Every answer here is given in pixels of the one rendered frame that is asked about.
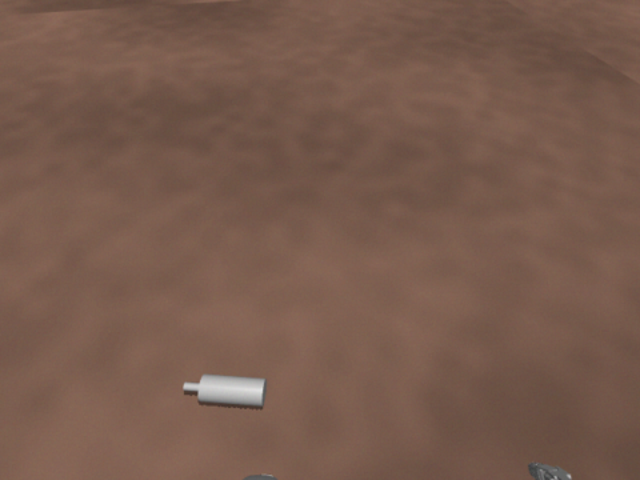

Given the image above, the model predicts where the bottle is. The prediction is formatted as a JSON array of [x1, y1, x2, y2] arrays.
[[183, 374, 267, 406]]

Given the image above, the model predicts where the right robot hand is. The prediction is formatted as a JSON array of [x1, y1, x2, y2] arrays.
[[528, 462, 572, 480]]

